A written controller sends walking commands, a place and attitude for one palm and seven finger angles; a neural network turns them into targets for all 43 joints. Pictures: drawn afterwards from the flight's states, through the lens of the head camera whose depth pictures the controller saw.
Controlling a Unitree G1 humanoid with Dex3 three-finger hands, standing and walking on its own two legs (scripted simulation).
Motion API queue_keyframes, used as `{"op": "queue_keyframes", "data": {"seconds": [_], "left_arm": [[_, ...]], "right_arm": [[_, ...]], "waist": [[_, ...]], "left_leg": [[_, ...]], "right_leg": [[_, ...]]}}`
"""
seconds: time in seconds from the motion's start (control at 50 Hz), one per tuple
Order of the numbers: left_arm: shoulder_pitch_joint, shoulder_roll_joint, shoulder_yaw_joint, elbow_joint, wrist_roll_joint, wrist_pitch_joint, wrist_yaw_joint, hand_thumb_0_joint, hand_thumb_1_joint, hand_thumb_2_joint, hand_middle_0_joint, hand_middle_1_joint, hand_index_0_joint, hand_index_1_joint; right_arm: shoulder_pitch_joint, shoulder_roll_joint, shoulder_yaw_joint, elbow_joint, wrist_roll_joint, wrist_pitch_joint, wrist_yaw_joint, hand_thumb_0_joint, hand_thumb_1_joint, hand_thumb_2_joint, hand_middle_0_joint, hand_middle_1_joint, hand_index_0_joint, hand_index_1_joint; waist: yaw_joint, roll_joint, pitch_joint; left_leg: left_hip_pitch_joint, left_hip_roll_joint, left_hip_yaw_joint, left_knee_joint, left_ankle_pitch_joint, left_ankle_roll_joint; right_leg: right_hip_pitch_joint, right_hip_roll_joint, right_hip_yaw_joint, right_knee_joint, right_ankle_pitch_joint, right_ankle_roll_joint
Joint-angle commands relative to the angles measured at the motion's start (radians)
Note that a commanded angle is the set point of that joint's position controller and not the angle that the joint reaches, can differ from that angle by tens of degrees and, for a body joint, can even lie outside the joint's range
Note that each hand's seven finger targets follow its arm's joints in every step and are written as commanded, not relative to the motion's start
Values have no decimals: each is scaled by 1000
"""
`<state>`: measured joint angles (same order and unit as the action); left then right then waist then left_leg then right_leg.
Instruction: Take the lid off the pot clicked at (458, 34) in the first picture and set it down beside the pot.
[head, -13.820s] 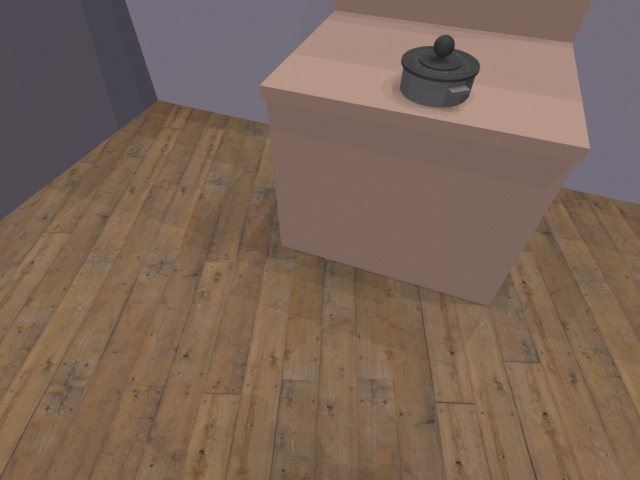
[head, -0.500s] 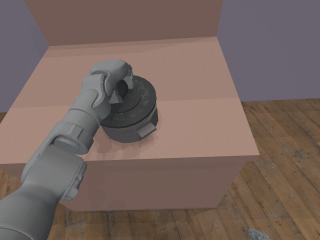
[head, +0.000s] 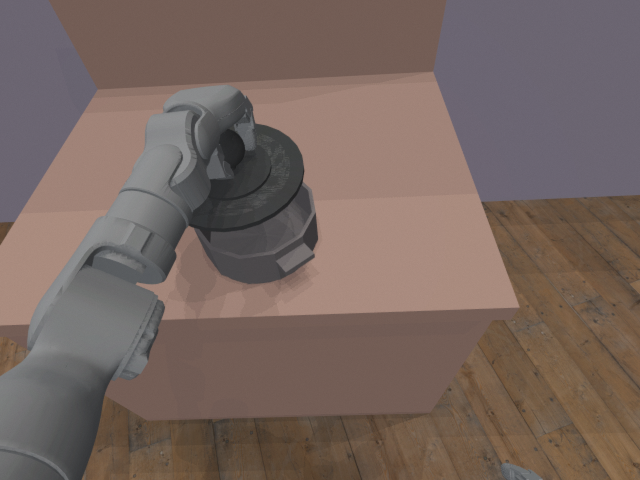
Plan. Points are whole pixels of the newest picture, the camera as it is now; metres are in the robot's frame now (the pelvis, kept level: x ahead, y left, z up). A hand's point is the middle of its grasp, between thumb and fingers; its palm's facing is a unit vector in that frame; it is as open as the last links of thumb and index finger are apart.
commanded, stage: lift the lid straight up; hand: left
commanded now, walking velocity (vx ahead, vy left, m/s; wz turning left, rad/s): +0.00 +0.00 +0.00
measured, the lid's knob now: (225, 148) +0.50 +0.11 +0.15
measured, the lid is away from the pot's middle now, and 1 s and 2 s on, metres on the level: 0.02 0.01 0.12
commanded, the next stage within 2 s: move the lid sideways beside the pot in 0.92 s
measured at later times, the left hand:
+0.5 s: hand (217, 123) +0.47 +0.10 +0.21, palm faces -0.25 -0.05 -0.97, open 7.7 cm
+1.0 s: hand (216, 103) +0.48 +0.10 +0.23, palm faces -0.26 -0.06 -0.96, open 7.7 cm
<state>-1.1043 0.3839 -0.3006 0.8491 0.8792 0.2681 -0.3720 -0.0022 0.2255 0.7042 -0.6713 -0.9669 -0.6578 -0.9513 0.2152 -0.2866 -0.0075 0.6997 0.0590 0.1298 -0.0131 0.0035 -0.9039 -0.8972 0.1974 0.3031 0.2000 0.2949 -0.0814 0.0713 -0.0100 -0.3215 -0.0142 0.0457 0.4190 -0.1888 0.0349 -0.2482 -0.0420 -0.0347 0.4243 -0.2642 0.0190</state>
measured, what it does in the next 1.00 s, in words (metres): stands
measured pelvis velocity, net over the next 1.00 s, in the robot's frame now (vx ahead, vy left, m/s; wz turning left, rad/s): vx -0.01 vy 0.00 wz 0.00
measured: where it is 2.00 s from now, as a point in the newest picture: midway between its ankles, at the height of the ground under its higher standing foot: outside the picture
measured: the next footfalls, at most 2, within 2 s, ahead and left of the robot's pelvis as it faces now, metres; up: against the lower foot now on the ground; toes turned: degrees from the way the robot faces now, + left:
none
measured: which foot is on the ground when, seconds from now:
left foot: down 0.00-1.00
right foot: down 0.00-1.00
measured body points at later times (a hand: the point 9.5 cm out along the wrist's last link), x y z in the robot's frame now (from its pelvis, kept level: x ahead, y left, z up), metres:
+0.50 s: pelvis -0.01 +0.00 +0.00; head +0.02 -0.03 +0.45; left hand +0.48 +0.10 +0.26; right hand +0.10 -0.26 -0.13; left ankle +0.01 +0.10 -0.74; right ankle -0.04 -0.13 -0.74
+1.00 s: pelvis -0.01 +0.00 +0.00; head +0.03 -0.03 +0.45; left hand +0.49 +0.10 +0.28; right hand +0.09 -0.27 -0.13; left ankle +0.01 +0.10 -0.74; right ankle -0.04 -0.13 -0.74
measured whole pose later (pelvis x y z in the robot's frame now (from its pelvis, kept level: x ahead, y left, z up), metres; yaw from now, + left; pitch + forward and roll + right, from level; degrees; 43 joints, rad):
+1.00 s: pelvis -0.01 +0.00 +0.00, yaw +0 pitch +5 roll +0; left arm -1.30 0.39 -0.29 0.91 0.91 0.32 -0.49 0.00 0.22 0.71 -0.67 -0.97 -0.66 -0.95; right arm 0.21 -0.29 0.01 0.69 0.05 0.10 -0.01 0.00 -0.90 -0.90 0.20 0.30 0.20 0.29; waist -0.08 0.07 -0.01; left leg -0.30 -0.02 0.04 0.39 -0.16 0.03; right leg -0.24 -0.04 -0.03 0.41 -0.25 0.02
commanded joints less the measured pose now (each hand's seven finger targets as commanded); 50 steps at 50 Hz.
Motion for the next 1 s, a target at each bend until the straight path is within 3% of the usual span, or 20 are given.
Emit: {"op": "queue_keyframes", "data": {"seconds": [0.0, 0.04, 0.12, 0.18, 0.2, 0.26, 0.3, 0.36, 0.4, 0.44, 0.5, 0.6, 0.64, 0.68, 0.72, 0.78, 0.86, 0.9, 0.96, 0.98], "left_arm": [[-659, 220, 97, -286, 26, -13, 52, 0, 675, 904, -856, -1056, -842, -1051], [-624, 196, 86, -165, 25, 18, 47, 0, 675, 904, -856, -1056, -842, -1051], [-759, 198, 69, -240, 30, 13, 41, 0, 675, 904, -856, -1056, -842, -1051], [-762, 257, 118, -245, 33, 7, 36, 0, 675, 904, -856, -1056, -842, -1051], [-763, 214, 84, -237, 30, 8, 32, 0, 675, 904, -856, -1056, -842, -1051], [-690, 209, 96, -115, 28, 36, 20, 0, 675, 904, -856, -1056, -842, -1051], [-786, 202, 73, -193, 34, 30, 17, 0, 675, 904, -856, -1056, -842, -1051], [-793, 215, 87, -217, 37, 21, 8, 0, 675, 904, -856, -1056, -842, -1051], [-789, 231, 97, -176, 45, 31, 6, 0, 675, 904, -856, -1056, -842, -1051], [-788, 206, 80, -142, 41, 42, 0, 0, 675, 904, -856, -1056, -842, -1051], [-831, 182, 55, -154, 39, 46, -9, 0, 675, 904, -856, -1056, -842, -1051], [-899, 277, 113, -190, 58, 34, -11, 0, 675, 904, -856, -1056, -842, -1051], [-871, 202, 57, -125, 58, 50, -21, 0, 675, 904, -856, -1056, -842, -1051], [-843, 241, 95, -81, 58, 63, -26, 0, 675, 904, -856, -1056, -842, -1051], [-894, 226, 77, -132, 57, 57, -34, 0, 675, 904, -856, -1056, -842, -1051], [-846, 246, 99, -105, 67, 60, -48, 0, 675, 904, -856, -1056, -842, -1051], [-834, 233, 85, -126, 54, 53, -57, 0, 675, 904, -856, -1056, -842, -1051], [-872, 286, 118, -160, 69, 50, -56, 0, 675, 904, -856, -1056, -842, -1051], [-848, 228, 76, -195, 53, 40, -60, 0, 675, 904, -856, -1056, -842, -1051], [-849, 263, 105, -188, 62, 42, -57, 0, 675, 904, -856, -1056, -842, -1051]], "right_arm": [[-46, -119, -41, -129, -2, -49, 5, 0, -900, -900, 200, 300, 200, 300], [-36, -125, -36, -106, 1, -35, 7, 0, -900, -900, 200, 300, 200, 300], [-47, -120, -33, -113, 0, -52, 3, 0, -900, -900, 200, 300, 200, 300], [-42, -123, -31, -115, -4, -57, 0, 0, -900, -900, 200, 300, 200, 300], [-49, -117, -30, -120, -2, -59, 2, 0, -900, -900, 200, 300, 200, 300], [-39, -128, -29, -105, -2, -45, 2, 0, -900, -900, 200, 300, 200, 300], [-59, -121, -25, -120, 0, -53, 3, 0, -900, -900, 200, 300, 200, 300], [-54, -118, -28, -128, -5, -63, 0, 0, -900, -900, 200, 300, 200, 300], [-50, -120, -25, -122, -4, -59, 0, 0, -900, -900, 200, 300, 200, 300], [-51, -121, -25, -116, -1, -60, -1, 0, -900, -900, 200, 300, 200, 300], [-51, -121, -24, -116, -2, -65, 0, 0, -900, -900, 200, 300, 200, 300], [-47, -124, -22, -119, -5, -85, -10, 0, -900, -900, 200, 300, 200, 300], [-42, -120, -20, -109, -2, -80, -7, 0, -900, -900, 200, 300, 200, 300], [-41, -130, -20, -105, -3, -77, -6, 0, -900, -900, 200, 300, 200, 300], [-47, -124, -21, -118, -4, -86, -4, 0, -900, -900, 200, 300, 200, 300], [-43, -131, -23, -117, -7, -75, -1, 0, -900, -900, 200, 300, 200, 300], [-49, -130, -25, -131, -5, -71, -1, 0, -900, -900, 200, 300, 200, 300], [-51, -132, -24, -133, -7, -69, -3, 0, -900, -900, 200, 300, 200, 300], [-54, -125, -28, -143, -4, -72, -1, 0, -900, -900, 200, 300, 200, 300], [-57, -127, -27, -139, -4, -71, 1, 0, -900, -900, 200, 300, 200, 300]], "waist": [[1, -56, -520], [-2, -117, -436], [-9, -64, -490], [1, -83, -520], [-1, -91, -507], [3, -147, -429], [0, -98, -461], [4, -85, -505], [5, -108, -484], [2, -135, -452], [-5, -119, -452], [4, -102, -518], [-4, -120, -453], [2, -137, -436], [4, -109, -481], [9, -144, -478], [9, -137, -476], [11, -137, -500], [9, -119, -508], [11, -119, -494]], "left_leg": [[402, -36, -78, 41, 404, 43], [330, -37, -67, 23, 323, 40], [377, -39, -75, 21, 316, 39], [375, -38, -78, 20, 334, 37], [369, -43, -78, 19, 332, 38], [303, -40, -66, 6, 289, 40], [335, -44, -71, 3, 279, 38], [371, -43, -79, 16, 333, 40], [350, -42, -78, 6, 302, 38], [331, -44, -75, 1, 281, 39], [337, -46, -75, -4, 260, 40], [357, -49, -77, -2, 276, 43], [327, -49, -74, -8, 268, 40], [304, -49, -69, -11, 251, 42], [330, -53, -72, -5, 279, 43], [319, -50, -66, 0, 303, 44], [312, -54, -62, 3, 303, 50], [320, -54, -57, 3, 315, 51], [348, -51, -65, 11, 356, 52], [352, -47, -67, 7, 343, 48]], "right_leg": [[14, 72, -13, -11, 462, -59], [-7, 74, -22, -22, 413, -57], [-9, 69, -16, -20, 401, -60], [26, 67, -10, -16, 429, -60], [19, 69, -13, -16, 430, -59], [9, 65, -17, -30, 401, -60], [6, 64, -13, -24, 392, -60], [17, 64, -10, -24, 418, -63], [19, 67, -13, -24, 402, -61], [9, 67, -13, -29, 390, -60], [0, 67, -13, -35, 372, -58], [47, 63, 1, -31, 411, -59], [16, 66, -10, -35, 397, -59], [22, 64, -5, -39, 389, -58], [35, 63, -3, -30, 418, -60], [51, 62, -1, -31, 446, -58], [60, 59, 0, -37, 452, -58], [83, 60, 7, -33, 485, -54], [68, 61, 0, -34, 485, -58], [56, 63, -1, -31, 464, -57]]}}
